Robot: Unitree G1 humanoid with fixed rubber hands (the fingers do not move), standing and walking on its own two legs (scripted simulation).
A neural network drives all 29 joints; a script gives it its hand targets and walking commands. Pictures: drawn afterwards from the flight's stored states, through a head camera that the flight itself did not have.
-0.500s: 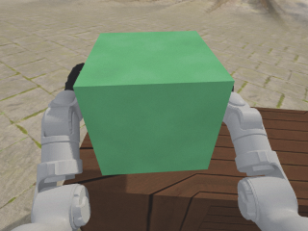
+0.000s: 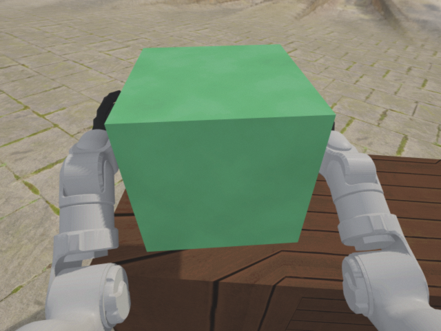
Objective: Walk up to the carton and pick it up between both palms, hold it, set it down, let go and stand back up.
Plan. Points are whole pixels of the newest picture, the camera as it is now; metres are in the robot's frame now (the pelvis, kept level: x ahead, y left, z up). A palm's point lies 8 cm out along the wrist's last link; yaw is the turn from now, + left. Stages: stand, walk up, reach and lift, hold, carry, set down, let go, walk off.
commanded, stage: hold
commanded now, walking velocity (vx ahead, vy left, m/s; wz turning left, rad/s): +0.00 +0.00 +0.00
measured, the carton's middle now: (217, 141) +0.40 -0.01 +0.19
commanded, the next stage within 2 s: none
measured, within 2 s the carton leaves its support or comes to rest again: neither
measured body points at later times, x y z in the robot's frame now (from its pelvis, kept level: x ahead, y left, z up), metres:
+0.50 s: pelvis +0.00 +0.00 +0.00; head -0.07 +0.02 +0.44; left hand +0.38 +0.18 +0.23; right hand +0.38 -0.19 +0.23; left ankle +0.00 +0.12 -0.75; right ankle +0.02 -0.13 -0.75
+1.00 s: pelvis +0.00 +0.00 +0.00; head -0.07 +0.02 +0.44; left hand +0.38 +0.18 +0.23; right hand +0.38 -0.19 +0.23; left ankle +0.00 +0.12 -0.75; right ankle +0.02 -0.13 -0.75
